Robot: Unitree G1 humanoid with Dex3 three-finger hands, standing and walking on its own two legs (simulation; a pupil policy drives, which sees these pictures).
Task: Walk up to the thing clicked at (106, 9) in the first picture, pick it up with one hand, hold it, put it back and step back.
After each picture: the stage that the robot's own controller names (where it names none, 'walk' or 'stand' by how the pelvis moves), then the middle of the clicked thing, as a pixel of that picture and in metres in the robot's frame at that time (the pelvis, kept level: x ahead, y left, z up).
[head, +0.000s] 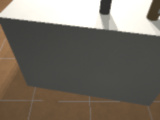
stand; out of the picture +0.91 -0.12 +0.10
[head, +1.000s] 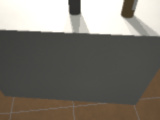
walk; out of the picture +0.81 +0.11 +0.13
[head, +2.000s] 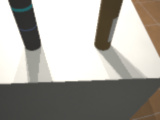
stand; (25, 19) +0.51 +0.23 +0.13
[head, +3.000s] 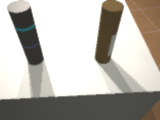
stand; (28, 37) +0.48 +0.21 +0.10
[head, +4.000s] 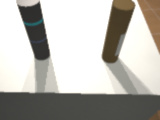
stand; (36, 31) +0.49 +0.19 +0.10
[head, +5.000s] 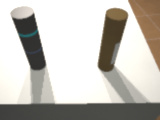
stand; (31, 42) +0.46 +0.21 +0.10
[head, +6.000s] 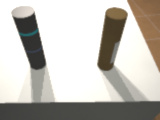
stand; (31, 41) +0.47 +0.21 +0.10
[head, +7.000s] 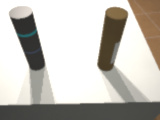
stand; (30, 42) +0.46 +0.21 +0.10
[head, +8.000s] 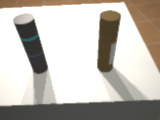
rise first; (33, 46) +0.47 +0.24 +0.10
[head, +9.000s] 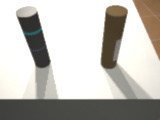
go down; (36, 40) +0.47 +0.23 +0.10
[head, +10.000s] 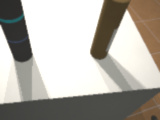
go down; (15, 29) +0.46 +0.21 +0.12
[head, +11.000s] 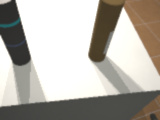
approach; (12, 33) +0.46 +0.22 +0.12
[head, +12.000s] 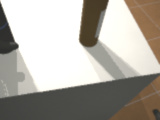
close in; out of the picture +0.47 +0.24 +0.16
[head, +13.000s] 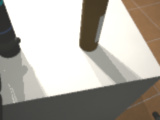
lift; out of the picture +0.47 +0.23 +0.16
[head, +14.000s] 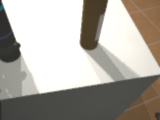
lift; out of the picture +0.45 +0.23 +0.16
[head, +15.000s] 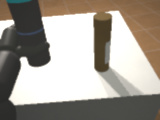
lift; (28, 21) +0.34 +0.15 +0.32
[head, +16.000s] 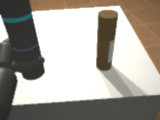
hold; (23, 37) +0.33 +0.17 +0.26
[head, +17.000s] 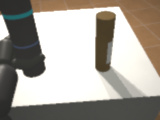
hold; (24, 34) +0.33 +0.17 +0.27
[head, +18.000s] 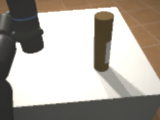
crouch; (22, 7) +0.39 +0.17 +0.32
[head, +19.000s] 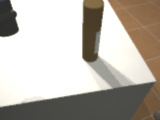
lower; out of the picture +0.48 +0.22 +0.30
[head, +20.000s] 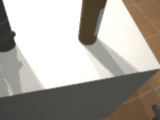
lower; out of the picture +0.49 +0.23 +0.16
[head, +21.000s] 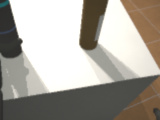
lower; (1, 20) +0.47 +0.22 +0.15
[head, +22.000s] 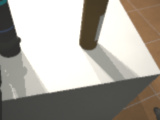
lower; out of the picture +0.48 +0.22 +0.15
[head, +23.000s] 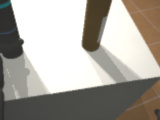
lower; (2, 20) +0.47 +0.22 +0.15
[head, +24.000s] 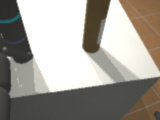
withdraw; (13, 30) +0.46 +0.20 +0.14
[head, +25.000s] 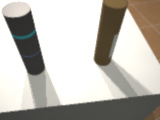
sink last; (28, 44) +0.42 +0.18 +0.13
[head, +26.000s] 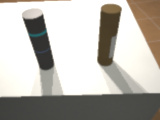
stand; (40, 42) +0.47 +0.21 +0.11
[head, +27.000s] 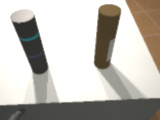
stand; (32, 46) +0.44 +0.21 +0.10
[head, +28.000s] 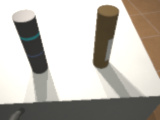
stand; (33, 45) +0.44 +0.21 +0.10
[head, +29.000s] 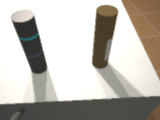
stand; (32, 45) +0.44 +0.21 +0.10
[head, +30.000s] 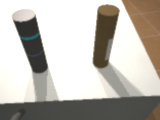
stand; (33, 45) +0.44 +0.21 +0.10
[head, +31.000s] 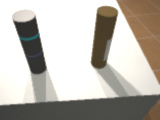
walk; (32, 45) +0.45 +0.20 +0.10
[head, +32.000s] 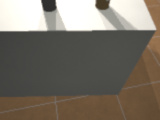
walk; out of the picture +0.73 +0.20 +0.12
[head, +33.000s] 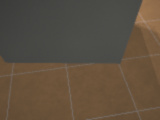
stand; out of the picture +1.11 +0.15 +0.13
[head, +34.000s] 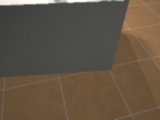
stand; out of the picture +1.09 +0.21 +0.11
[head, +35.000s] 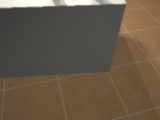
stand; out of the picture +1.12 +0.21 +0.10
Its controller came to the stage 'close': yes
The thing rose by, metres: 0.22
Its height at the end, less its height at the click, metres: +0.00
